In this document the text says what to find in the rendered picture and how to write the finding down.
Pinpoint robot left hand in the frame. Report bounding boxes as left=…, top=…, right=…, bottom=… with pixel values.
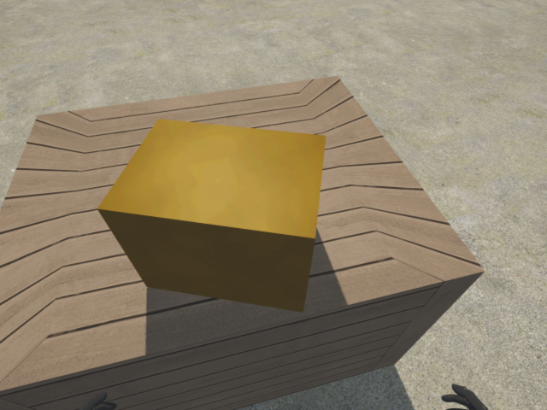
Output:
left=80, top=392, right=117, bottom=410

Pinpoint robot right hand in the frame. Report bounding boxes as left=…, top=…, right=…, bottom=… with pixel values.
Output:
left=441, top=384, right=488, bottom=410

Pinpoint pedestal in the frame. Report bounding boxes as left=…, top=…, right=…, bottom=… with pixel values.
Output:
left=0, top=76, right=485, bottom=410

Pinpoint carton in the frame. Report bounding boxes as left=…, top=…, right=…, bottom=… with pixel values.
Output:
left=97, top=119, right=326, bottom=312

